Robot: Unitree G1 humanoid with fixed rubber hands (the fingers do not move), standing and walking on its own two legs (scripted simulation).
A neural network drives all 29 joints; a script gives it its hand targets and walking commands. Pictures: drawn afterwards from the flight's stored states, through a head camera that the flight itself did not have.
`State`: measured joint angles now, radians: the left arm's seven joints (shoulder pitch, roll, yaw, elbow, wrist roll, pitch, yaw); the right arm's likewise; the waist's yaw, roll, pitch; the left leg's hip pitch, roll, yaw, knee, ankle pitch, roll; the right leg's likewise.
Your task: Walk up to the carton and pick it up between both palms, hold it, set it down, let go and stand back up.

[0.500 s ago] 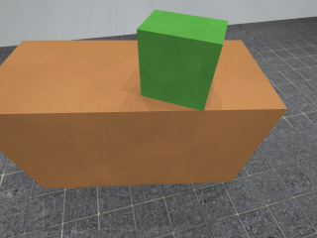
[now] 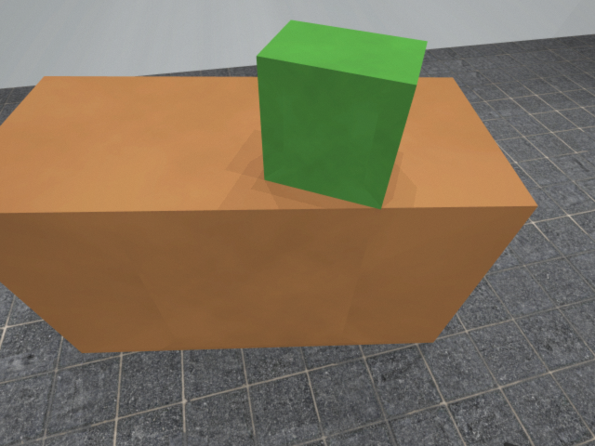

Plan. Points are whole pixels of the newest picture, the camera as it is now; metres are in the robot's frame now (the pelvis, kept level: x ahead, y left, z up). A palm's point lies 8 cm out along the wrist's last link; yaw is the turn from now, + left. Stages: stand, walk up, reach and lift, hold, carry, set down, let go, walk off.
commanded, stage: walk up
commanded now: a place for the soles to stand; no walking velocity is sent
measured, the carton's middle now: (337, 117) +0.68 -0.08 +0.08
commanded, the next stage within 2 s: none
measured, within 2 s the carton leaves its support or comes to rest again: neither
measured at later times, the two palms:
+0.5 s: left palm out of the picture +0.09 +0.31 -0.10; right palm out of the picture +0.09 -0.31 -0.09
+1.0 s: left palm out of the picture +0.09 +0.31 -0.10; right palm out of the picture +0.10 -0.30 -0.09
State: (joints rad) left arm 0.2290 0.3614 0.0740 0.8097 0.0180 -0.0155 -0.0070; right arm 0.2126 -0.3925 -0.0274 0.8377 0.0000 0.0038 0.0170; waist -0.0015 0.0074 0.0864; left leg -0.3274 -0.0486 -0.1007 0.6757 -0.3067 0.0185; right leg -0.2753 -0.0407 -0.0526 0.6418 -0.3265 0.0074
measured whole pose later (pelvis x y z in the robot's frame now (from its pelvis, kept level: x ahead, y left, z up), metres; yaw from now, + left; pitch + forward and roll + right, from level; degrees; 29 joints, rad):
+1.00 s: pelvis +0.00 +0.01 +0.00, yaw +1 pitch -2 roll -1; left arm 0.23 0.36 0.07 0.81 0.01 -0.01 -0.01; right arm 0.21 -0.39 -0.03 0.84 0.00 0.00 0.02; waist 0.00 0.01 0.08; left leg -0.32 -0.07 -0.11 0.66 -0.30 0.02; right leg -0.26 -0.05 -0.05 0.63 -0.34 0.01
